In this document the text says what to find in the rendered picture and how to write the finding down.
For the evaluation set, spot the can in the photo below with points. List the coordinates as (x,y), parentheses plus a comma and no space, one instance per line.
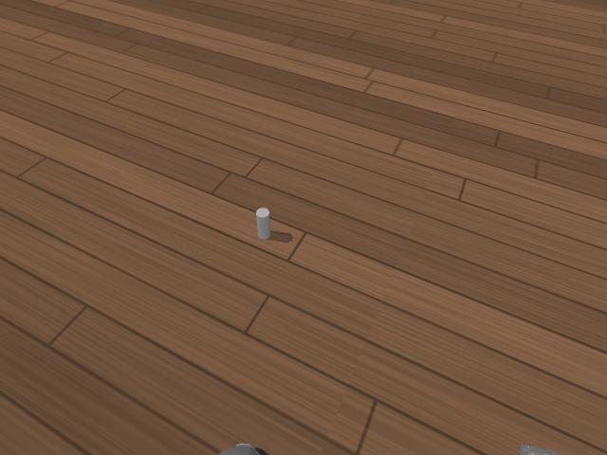
(263,223)

